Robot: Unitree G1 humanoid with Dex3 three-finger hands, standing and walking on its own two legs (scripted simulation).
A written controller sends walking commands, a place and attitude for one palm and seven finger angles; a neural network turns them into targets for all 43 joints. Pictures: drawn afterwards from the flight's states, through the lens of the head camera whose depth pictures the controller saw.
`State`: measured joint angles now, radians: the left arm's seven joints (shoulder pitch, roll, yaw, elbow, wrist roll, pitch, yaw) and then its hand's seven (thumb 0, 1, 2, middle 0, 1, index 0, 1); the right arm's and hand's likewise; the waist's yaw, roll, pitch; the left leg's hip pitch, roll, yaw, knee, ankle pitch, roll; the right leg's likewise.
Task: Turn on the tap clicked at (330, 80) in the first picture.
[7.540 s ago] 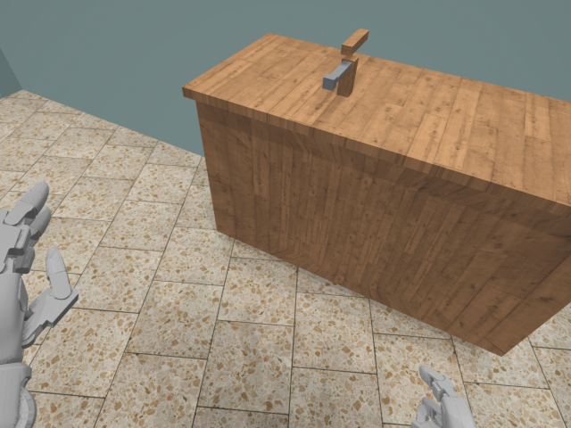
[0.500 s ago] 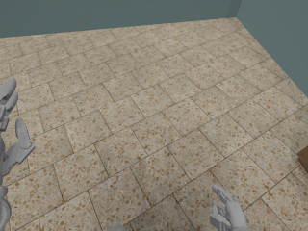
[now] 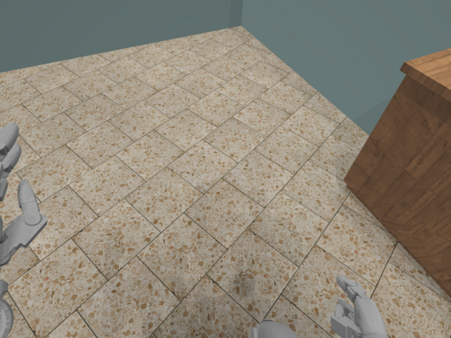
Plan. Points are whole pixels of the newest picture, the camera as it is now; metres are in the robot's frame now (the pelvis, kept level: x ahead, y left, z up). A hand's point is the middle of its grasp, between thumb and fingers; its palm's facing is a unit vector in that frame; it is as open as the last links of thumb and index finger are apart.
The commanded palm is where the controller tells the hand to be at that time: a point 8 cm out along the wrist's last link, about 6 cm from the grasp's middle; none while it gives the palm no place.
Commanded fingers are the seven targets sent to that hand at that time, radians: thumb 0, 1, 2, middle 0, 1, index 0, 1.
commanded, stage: turn to face it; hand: left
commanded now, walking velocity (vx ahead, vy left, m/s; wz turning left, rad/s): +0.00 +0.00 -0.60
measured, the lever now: out of the picture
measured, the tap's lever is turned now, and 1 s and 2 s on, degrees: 0 0 0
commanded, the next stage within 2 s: none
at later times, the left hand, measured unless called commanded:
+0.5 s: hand (149, 228) +0.21 +0.12 +0.18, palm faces +0.14 -0.87 -0.48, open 7.4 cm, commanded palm +0.17 +0.17 +0.19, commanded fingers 0.00 0.90 0.90 -0.20 -0.30 -0.20 -0.30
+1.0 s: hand (272, 276) +0.17 -0.02 +0.18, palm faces -0.19 -0.82 -0.54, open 7.4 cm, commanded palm +0.15 +0.05 +0.19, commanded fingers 0.00 0.90 0.90 -0.20 -0.30 -0.20 -0.30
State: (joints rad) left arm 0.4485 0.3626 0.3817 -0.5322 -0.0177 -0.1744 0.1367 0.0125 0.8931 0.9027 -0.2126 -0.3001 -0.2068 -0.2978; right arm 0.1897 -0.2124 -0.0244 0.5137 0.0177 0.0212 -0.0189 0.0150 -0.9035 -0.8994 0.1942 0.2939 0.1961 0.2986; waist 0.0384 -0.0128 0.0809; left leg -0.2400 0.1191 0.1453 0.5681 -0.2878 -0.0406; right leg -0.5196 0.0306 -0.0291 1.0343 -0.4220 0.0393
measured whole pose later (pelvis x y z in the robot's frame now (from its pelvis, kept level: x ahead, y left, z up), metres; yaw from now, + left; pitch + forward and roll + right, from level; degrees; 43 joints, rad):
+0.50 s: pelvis -0.06 -0.05 +0.00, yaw -17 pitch +1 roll +2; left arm 0.52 0.40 0.41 -0.60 -0.05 -0.18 0.14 0.01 0.89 0.90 -0.22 -0.30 -0.21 -0.30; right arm 0.19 -0.28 -0.03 0.54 0.01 0.08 -0.02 0.02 -0.90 -0.90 0.20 0.29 0.20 0.30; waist 0.01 -0.02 0.07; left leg -0.27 0.05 0.08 0.59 -0.41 -0.05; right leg -0.41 0.08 0.05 0.54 -0.14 -0.07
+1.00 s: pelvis -0.14 -0.08 +0.00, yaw -35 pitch +0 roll +1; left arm 0.55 0.42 0.42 -0.61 -0.06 -0.19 0.13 0.01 0.89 0.90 -0.22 -0.30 -0.21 -0.30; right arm 0.14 -0.23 -0.01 0.56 0.01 0.07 0.00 0.02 -0.90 -0.90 0.20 0.29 0.20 0.30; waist -0.01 0.02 0.15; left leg -0.47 0.07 0.06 1.03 -0.45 -0.09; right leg -0.36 0.06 0.00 0.56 -0.19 -0.08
